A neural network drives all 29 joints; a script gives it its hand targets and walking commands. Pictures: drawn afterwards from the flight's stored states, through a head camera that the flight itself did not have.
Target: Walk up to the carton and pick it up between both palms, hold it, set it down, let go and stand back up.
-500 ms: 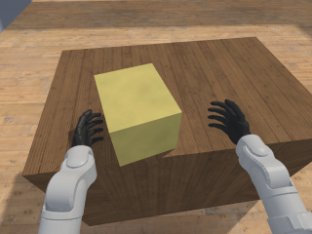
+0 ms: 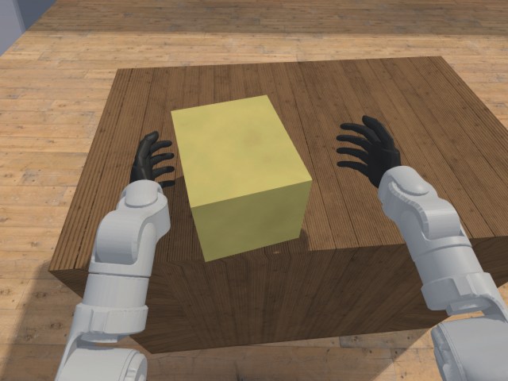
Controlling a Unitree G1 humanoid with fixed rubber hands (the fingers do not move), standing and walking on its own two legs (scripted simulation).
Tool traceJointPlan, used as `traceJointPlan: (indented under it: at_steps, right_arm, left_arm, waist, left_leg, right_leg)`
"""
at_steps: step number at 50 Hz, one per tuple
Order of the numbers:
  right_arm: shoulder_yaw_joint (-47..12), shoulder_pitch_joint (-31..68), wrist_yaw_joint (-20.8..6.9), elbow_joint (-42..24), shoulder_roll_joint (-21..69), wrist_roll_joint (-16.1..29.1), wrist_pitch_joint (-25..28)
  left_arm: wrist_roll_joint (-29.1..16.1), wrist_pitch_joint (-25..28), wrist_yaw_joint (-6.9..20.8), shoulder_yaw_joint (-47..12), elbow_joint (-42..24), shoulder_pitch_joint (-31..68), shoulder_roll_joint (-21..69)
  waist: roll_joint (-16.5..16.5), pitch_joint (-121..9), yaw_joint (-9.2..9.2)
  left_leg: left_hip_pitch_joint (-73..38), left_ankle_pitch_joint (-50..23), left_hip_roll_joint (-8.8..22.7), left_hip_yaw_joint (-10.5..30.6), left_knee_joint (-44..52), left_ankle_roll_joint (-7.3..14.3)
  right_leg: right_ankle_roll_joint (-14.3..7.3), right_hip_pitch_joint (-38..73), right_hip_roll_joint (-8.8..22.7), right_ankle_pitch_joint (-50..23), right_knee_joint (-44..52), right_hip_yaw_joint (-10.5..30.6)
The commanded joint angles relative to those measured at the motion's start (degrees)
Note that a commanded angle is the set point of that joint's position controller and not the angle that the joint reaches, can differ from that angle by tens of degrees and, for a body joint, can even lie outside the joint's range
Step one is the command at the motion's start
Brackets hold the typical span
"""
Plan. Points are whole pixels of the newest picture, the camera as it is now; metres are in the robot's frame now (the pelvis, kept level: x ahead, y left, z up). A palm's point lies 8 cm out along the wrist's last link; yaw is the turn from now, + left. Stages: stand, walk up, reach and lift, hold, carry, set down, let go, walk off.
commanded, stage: reach and lift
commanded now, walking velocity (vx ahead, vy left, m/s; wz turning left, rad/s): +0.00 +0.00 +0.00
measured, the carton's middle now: (236, 176) +0.46 +0.05 +0.04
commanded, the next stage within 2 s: none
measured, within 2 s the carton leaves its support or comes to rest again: neither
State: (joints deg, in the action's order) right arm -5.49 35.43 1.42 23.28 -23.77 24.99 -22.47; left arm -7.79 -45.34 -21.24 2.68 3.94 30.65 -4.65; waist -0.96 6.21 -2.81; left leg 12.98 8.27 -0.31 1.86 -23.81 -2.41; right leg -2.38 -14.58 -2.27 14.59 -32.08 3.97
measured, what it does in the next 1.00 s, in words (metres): stands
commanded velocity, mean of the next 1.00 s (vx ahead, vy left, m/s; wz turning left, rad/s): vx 0.00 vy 0.00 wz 0.00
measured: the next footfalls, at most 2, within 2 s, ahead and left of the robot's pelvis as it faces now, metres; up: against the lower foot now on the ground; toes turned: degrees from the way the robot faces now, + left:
none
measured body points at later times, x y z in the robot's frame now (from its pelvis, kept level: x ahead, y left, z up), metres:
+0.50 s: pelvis +0.01 +0.00 +0.00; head +0.05 -0.01 +0.45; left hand +0.42 +0.18 +0.15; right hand +0.48 -0.15 +0.16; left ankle +0.05 +0.15 -0.74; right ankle +0.03 -0.09 -0.74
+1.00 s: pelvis +0.02 +0.00 +0.00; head +0.07 -0.01 +0.45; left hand +0.43 +0.19 +0.10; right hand +0.48 -0.13 +0.10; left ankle +0.05 +0.15 -0.74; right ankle +0.03 -0.09 -0.74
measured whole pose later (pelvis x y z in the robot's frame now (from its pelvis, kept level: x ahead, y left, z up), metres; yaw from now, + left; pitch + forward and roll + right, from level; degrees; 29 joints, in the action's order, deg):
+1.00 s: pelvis +0.02 +0.00 +0.00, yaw +0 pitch +7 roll +2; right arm -8.9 49.0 0.8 48.6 -18.2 22.3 -13.0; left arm -7.3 -22.7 -19.7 5.7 35.7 42.9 -4.7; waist -0.9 -1.1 -5.6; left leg 22.4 8.2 0.1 1.9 -23.8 -2.8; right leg -2.6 -24.0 -2.7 14.4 -31.9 4.0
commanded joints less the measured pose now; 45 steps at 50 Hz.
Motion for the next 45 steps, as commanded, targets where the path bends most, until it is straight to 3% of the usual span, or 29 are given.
traceJointPlan:
  at_steps: [1,2,3,4,5,6,8,9,10,11,12,15,17,18,19,20,21,22,24,28,32,33,35,36,38,40,41,44,45]
  right_arm:
    - [3.9,35.9,-0.6,-4.7,-12.8,1.8,4.7]
    - [2.9,38.2,-0.4,-7.8,-12.3,2.5,5.2]
    - [2.9,37.0,-0.4,-5.3,-12.6,1.6,4.8]
    - [4.9,36.7,-0.7,-2.2,-14.4,1.8,4.7]
    - [4.5,41.0,-0.6,-1.3,-13.9,1.5,4.1]
    - [5.0,39.6,-0.8,-0.7,-15.1,1.3,4.4]
    - [4.7,41.1,-1.2,-1.6,-14.9,1.0,4.7]
    - [3.7,44.9,-0.8,-1.9,-13.8,0.9,5.0]
    - [3.6,43.3,-1.4,1.4,-14.2,0.4,4.7]
    - [2.6,49.8,-1.5,4.6,-12.1,0.1,4.1]
    - [2.0,50.0,-1.5,1.9,-11.1,0.4,4.8]
    - [0.3,51.7,-1.4,0.6,-9.7,0.8,5.8]
    - [2.0,53.6,-1.2,1.1,-11.3,1.0,6.3]
    - [1.1,53.3,-1.4,1.3,-11.5,1.5,6.5]
    - [2.3,53.0,-1.5,1.8,-11.8,1.1,6.4]
    - [1.4,55.2,-1.6,4.0,-12.2,0.7,6.0]
    - [-1.6,51.5,-1.7,4.0,-10.9,1.7,5.6]
    - [-0.3,50.8,-1.6,8.9,-12.1,1.7,5.5]
    - [-2.4,54.6,-1.6,9.2,-11.5,1.8,5.2]
    - [0.4,54.3,-1.2,11.3,-12.2,2.0,5.9]
    - [-1.5,49.0,-2.0,20.2,-7.9,0.5,7.0]
    - [-0.1,51.0,-1.3,14.7,-8.1,-0.5,7.9]
    - [0.5,49.8,-1.4,14.9,-8.6,-0.4,9.3]
    - [-1.7,51.6,-1.2,13.8,-7.3,-0.2,9.7]
    - [0.8,50.9,-1.1,17.9,-6.1,-2.4,10.4]
    - [1.3,48.9,-1.2,18.0,-5.3,-3.8,11.4]
    - [0.2,52.6,-0.8,14.5,-4.5,-3.7,11.9]
    - [-0.1,52.6,-0.9,14.2,-1.7,-4.1,13.2]
    - [2.7,50.4,-0.8,15.5,-4.0,-5.0,13.9]
  left_arm:
    - [-0.3,5.0,-1.2,9.0,-9.1,32.3,-6.6]
    - [-0.6,5.5,-1.1,8.7,-13.3,34.7,-5.5]
    - [0.3,4.9,-0.6,9.1,-9.4,32.4,-5.7]
    - [-0.2,4.6,-0.6,7.1,-9.1,32.6,-4.6]
    - [0.3,4.8,-0.7,8.5,-9.8,37.2,-6.7]
    - [1.0,4.7,-0.8,8.3,-11.7,36.9,-5.2]
    - [0.0,5.1,-0.9,7.6,-7.3,35.9,-5.3]
    - [0.0,5.6,-0.9,8.7,-6.0,38.7,-6.0]
    - [-0.8,5.6,-0.6,7.3,-2.2,37.1,-4.4]
    - [-2.0,6.2,-0.3,8.0,5.8,43.7,-6.3]
    - [-0.8,7.5,-0.8,8.4,1.5,43.9,-7.4]
    - [-1.7,10.6,-1.3,9.9,0.7,46.0,-8.1]
    - [-2.0,11.0,-1.7,8.0,0.4,49.1,-8.1]
    - [-1.0,11.3,-2.2,9.4,0.5,47.5,-7.2]
    - [-2.7,11.7,-2.3,7.0,-1.1,48.5,-6.0]
    - [-1.6,11.5,-1.8,8.8,4.7,48.5,-6.9]
    - [-2.2,11.7,-0.9,9.5,3.4,45.1,-6.1]
    - [-0.6,11.3,-0.7,10.0,4.7,45.2,-7.6]
    - [-0.2,11.8,-0.1,12.0,9.5,46.7,-8.5]
    - [0.7,12.1,-0.2,11.0,6.0,47.1,-7.6]
    - [1.8,14.3,1.7,10.9,13.9,41.4,-4.8]
    - [1.0,15.3,1.6,9.1,9.1,42.7,-4.5]
    - [2.4,16.1,1.6,9.7,6.3,41.6,-4.5]
    - [3.0,17.3,2.1,10.8,11.0,41.0,-4.8]
    - [2.5,18.6,2.6,9.4,16.4,41.5,-2.3]
    - [4.0,19.7,3.0,9.7,18.9,38.9,-1.6]
    - [3.4,21.3,2.8,9.4,19.9,41.8,-2.7]
    - [1.9,24.2,2.3,8.6,21.1,42.3,-0.4]
    - [2.5,25.8,1.9,8.1,17.1,44.0,-0.3]
  waist:
    - [-3.1,-40.2,-12.55]
    - [-2.4,-42.2,-12.91]
    - [-4.6,-40.1,-12.34]
    - [-1.8,-41.5,-9.78]
    - [-1.0,-40.9,-11.53]
    - [1.8,-41.5,-11.33]
    - [-1.6,-42.1,-11.31]
    - [-4.1,-41.1,-12.77]
    - [-4.4,-40.7,-11.29]
    - [-4.9,-37.0,-12.12]
    - [-4.3,-40.8,-14.20]
    - [-5.9,-44.6,-15.27]
    - [-2.5,-49.0,-14.11]
    - [-3.2,-51.5,-15.18]
    - [-1.6,-52.2,-13.31]
    - [-3.7,-48.8,-15.06]
    - [-4.4,-48.3,-15.39]
    - [-3.5,-47.8,-14.58]
    - [-4.9,-47.4,-16.39]
    - [-0.5,-50.0,-14.18]
    - [-2.0,-47.9,-12.90]
    - [-1.8,-51.4,-12.66]
    - [0.8,-53.0,-12.55]
    - [-1.7,-49.3,-14.97]
    - [-3.1,-49.4,-12.40]
    - [-0.4,-47.0,-13.05]
    - [-1.5,-46.1,-14.54]
    - [-2.7,-47.9,-14.98]
    - [-0.4,-51.1,-12.62]
  left_leg:
    - [-6.8,-12.2,3.3,-3.5,2.8,-0.1]
    - [-7.3,-16.1,2.9,-3.7,2.1,-0.4]
    - [-7.3,-16.3,3.1,-3.4,2.1,-0.4]
    - [-9.3,-15.1,3.1,-2.6,1.9,-1.1]
    - [-7.6,-15.0,2.9,-3.6,2.1,-0.7]
    - [-9.4,-17.8,3.4,-3.0,2.1,-1.7]
    - [-7.8,-14.6,3.4,-2.4,2.0,-1.0]
    - [-5.3,-13.5,3.4,-3.4,2.4,-0.6]
    - [-3.9,-11.7,3.5,-2.6,2.6,-0.4]
    - [-0.1,-4.9,2.5,-3.3,3.4,0.3]
    - [-0.5,-7.2,2.8,-3.8,3.3,0.2]
    - [-0.5,-9.8,2.8,-4.0,2.2,0.3]
    - [-1.3,-11.4,2.9,-3.5,1.1,-0.7]
    - [-3.2,-16.2,2.7,-3.4,0.2,-1.1]
    - [-5.0,-18.9,2.8,-3.3,-0.2,-1.5]
    - [-1.2,-17.3,3.0,-3.4,0.0,-1.4]
    - [-1.8,-19.4,2.4,-3.6,0.2,-1.3]
    - [-1.6,-19.0,2.6,-3.5,0.0,-1.6]
    - [1.2,-15.6,2.7,-3.5,1.1,-1.2]
    - [-2.4,-19.9,2.7,-3.0,0.1,-2.6]
    - [-3.4,-21.4,2.2,-2.7,-0.4,-2.2]
    - [-2.9,-21.4,2.5,-2.4,-0.4,-2.6]
    - [-6.9,-27.7,2.6,-2.4,-2.0,-3.4]
    - [-3.4,-25.2,1.8,-2.9,-1.6,-2.6]
    - [-0.5,-20.8,1.9,-2.5,-0.8,-2.0]
    - [0.0,-18.3,2.0,-2.6,-0.1,-2.0]
    - [1.6,-16.3,2.1,-3.1,-0.1,-1.7]
    - [1.7,-17.0,2.1,-3.7,-1.2,-1.7]
    - [-1.7,-18.3,2.7,-3.0,-1.6,-2.6]
  right_leg:
    - [1.0,5.3,-1.4,-13.7,11.6,1.1]
    - [1.4,6.9,-1.0,-19.7,10.8,1.0]
    - [1.7,6.9,-1.1,-20.5,11.5,1.2]
    - [0.9,5.4,-1.9,-16.5,11.9,0.2]
    - [0.9,5.3,-1.8,-16.2,11.5,0.1]
    - [0.4,4.7,-1.7,-17.7,12.0,-0.3]
    - [0.2,4.3,-2.1,-13.6,12.2,-0.8]
    - [1.1,4.5,-2.2,-14.8,11.2,-0.6]
    - [0.9,4.6,-2.0,-13.4,12.2,-0.5]
    - [1.6,3.1,-1.1,-7.9,12.6,0.2]
    - [1.5,3.2,-0.7,-9.2,12.0,0.6]
    - [1.9,6.7,-1.0,-14.4,11.1,1.2]
    - [2.1,4.3,-0.9,-15.2,10.8,0.2]
    - [1.5,5.8,-2.0,-18.3,10.0,-0.4]
    - [1.2,4.7,-1.9,-19.7,10.5,-0.4]
    - [1.7,4.0,-1.8,-20.6,10.1,0.2]
    - [2.7,9.4,-1.1,-27.4,9.4,0.4]
    - [2.4,9.2,-1.2,-26.9,9.5,0.9]
    - [3.1,11.7,-0.7,-26.4,10.0,1.2]
    - [2.2,7.8,-2.3,-26.7,9.7,-0.4]
    - [2.5,7.0,-2.1,-27.8,10.1,-0.1]
    - [2.3,7.5,-1.8,-27.8,9.7,-0.3]
    - [2.1,5.8,-2.9,-30.0,9.6,-0.7]
    - [2.1,7.9,-2.5,-30.6,9.7,0.1]
    - [2.4,7.4,-2.2,-28.6,9.4,-0.6]
    - [2.0,5.8,-2.4,-24.6,9.7,-0.5]
    - [1.9,5.1,-2.5,-21.5,10.0,-0.8]
    - [1.6,3.8,-2.4,-21.0,10.3,-0.9]
    - [1.4,1.3,-2.9,-20.1,10.0,-1.5]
